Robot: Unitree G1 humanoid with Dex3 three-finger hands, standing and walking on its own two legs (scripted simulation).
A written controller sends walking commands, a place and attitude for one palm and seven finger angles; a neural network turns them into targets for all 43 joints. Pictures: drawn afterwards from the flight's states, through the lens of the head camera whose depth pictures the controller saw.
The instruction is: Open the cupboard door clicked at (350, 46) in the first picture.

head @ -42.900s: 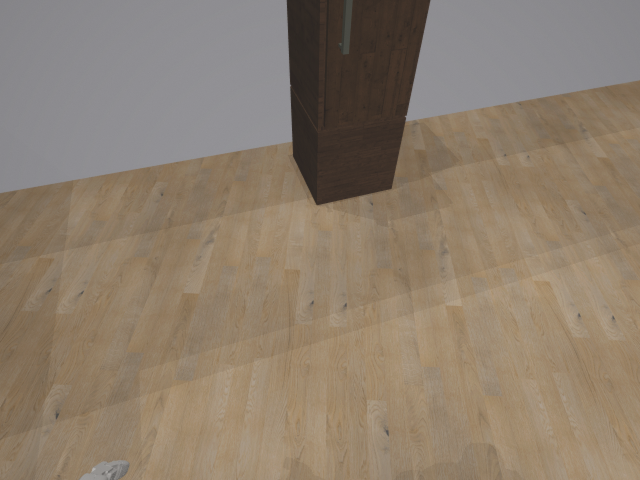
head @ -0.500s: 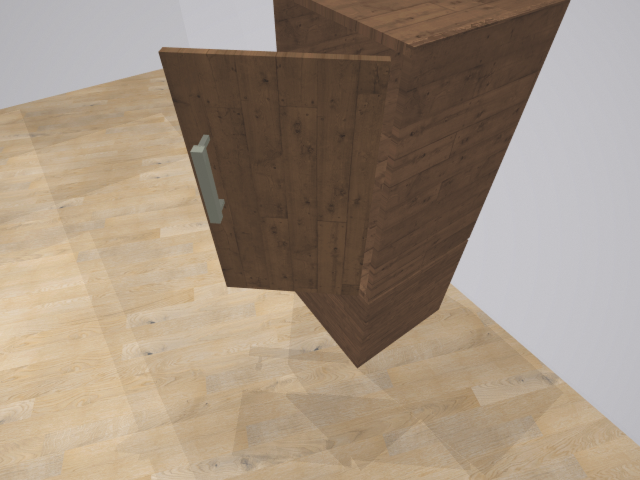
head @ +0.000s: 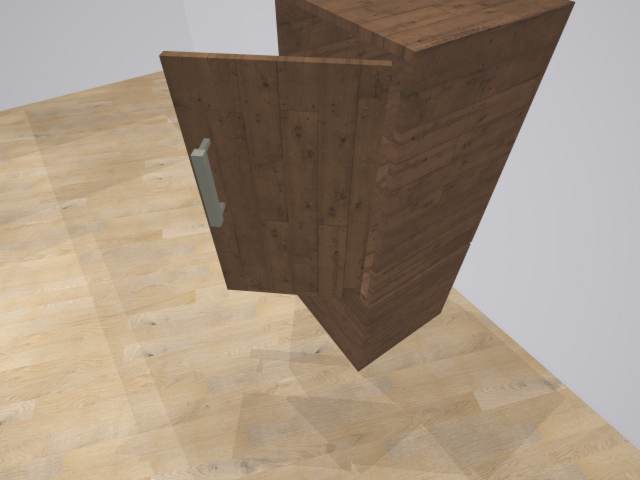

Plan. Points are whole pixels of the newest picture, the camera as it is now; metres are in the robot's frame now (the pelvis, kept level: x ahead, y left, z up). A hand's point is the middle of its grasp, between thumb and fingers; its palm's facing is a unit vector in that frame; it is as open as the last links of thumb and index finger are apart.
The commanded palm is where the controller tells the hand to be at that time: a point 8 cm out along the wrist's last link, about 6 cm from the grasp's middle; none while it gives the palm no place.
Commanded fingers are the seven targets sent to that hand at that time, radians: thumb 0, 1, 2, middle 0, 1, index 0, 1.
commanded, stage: look again from close up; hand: left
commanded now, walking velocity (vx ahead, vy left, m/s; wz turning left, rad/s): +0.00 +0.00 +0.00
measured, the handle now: (211, 184) +0.59 +0.24 +0.02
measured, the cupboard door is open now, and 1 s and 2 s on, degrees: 50 50 50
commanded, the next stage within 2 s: shuffle to correct the standing spot in 0.04 s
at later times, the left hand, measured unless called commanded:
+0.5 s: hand out of the picture +0.00 +0.19 -0.19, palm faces +0.08 -0.98 -0.16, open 7.4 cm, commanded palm none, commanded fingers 0.00 0.90 0.90 -0.20 -0.30 -0.20 -0.30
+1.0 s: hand out of the picture +0.08 +0.20 -0.17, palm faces -0.01 -0.97 -0.25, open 7.3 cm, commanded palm none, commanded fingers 0.00 0.90 0.90 -0.20 -0.30 -0.20 -0.30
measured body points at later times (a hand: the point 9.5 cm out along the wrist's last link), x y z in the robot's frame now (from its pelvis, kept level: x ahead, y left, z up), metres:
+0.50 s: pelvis +0.03 +0.03 -0.01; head +0.04 +0.03 +0.44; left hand -0.01 +0.24 -0.17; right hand -0.01 -0.20 -0.16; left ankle +0.01 +0.14 -0.74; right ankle +0.01 -0.08 -0.74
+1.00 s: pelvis +0.02 +0.02 -0.01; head +0.04 +0.00 +0.44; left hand +0.08 +0.25 -0.16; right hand +0.06 -0.22 -0.17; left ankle +0.03 +0.14 -0.74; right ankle +0.04 -0.07 -0.74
